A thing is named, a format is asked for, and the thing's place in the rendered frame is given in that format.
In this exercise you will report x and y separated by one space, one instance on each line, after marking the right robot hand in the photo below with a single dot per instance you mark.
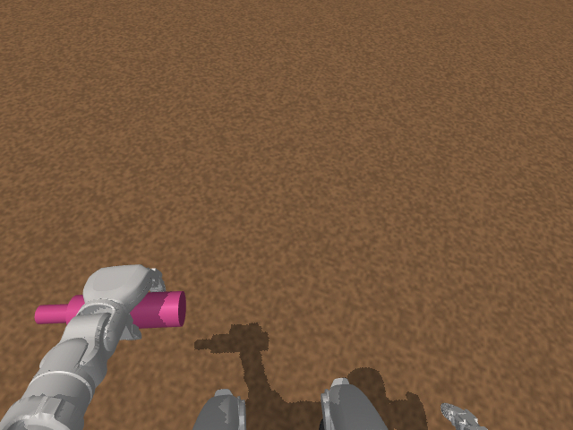
461 419

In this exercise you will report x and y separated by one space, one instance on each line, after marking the left robot hand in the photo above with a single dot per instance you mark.
126 285

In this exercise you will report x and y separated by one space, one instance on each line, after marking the bottle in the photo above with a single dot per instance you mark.
156 310

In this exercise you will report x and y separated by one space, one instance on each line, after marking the left robot arm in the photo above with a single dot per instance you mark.
62 389

